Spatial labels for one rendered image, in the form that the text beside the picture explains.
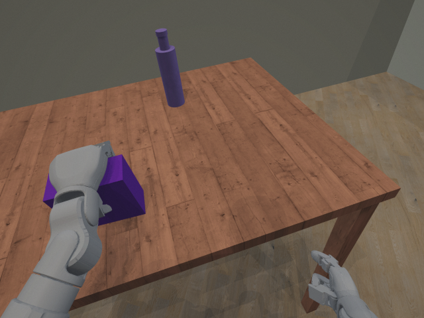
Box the sponge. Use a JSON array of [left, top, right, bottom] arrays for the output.
[[43, 154, 146, 226]]

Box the left robot hand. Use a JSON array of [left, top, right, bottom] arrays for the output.
[[49, 140, 115, 218]]

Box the table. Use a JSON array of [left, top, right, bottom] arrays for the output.
[[0, 58, 401, 318]]

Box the right robot hand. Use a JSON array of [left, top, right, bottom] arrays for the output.
[[308, 250, 360, 314]]

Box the right robot forearm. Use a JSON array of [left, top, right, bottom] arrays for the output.
[[337, 295, 378, 318]]

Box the left robot forearm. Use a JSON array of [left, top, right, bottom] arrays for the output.
[[1, 185, 102, 318]]

